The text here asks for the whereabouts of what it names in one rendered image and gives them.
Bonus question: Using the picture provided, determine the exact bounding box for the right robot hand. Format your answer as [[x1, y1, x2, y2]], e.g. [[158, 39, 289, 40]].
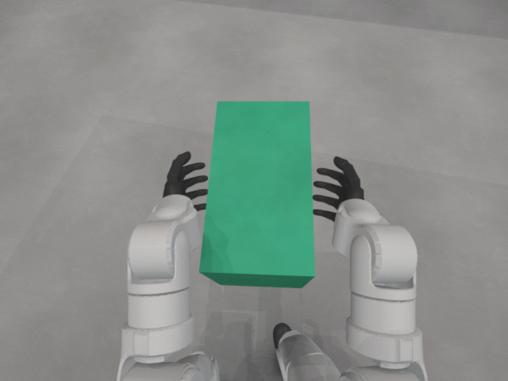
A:
[[313, 156, 364, 221]]

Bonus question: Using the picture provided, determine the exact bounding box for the robot right shin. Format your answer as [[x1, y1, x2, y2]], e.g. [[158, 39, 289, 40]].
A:
[[279, 330, 301, 344]]

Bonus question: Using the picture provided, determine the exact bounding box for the robot right foot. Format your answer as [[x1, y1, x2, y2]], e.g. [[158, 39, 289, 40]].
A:
[[273, 323, 291, 348]]

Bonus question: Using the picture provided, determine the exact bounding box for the robot left forearm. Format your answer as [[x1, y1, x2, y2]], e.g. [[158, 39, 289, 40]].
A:
[[117, 194, 202, 381]]

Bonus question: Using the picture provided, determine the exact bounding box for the robot right forearm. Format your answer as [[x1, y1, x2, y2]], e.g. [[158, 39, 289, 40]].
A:
[[332, 198, 428, 381]]

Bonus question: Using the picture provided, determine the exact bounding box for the carton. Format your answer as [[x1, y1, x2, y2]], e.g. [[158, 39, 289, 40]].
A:
[[199, 102, 315, 288]]

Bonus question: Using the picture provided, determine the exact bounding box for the robot left upper arm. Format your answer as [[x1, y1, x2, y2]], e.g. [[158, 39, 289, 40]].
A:
[[122, 362, 205, 381]]

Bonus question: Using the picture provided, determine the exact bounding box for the left robot hand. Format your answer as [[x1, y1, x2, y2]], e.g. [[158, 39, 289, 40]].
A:
[[163, 152, 208, 211]]

